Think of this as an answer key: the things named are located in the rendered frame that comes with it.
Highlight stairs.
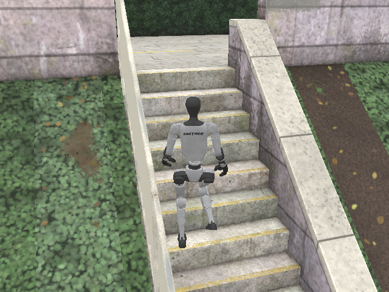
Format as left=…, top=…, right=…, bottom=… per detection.
left=120, top=69, right=304, bottom=292

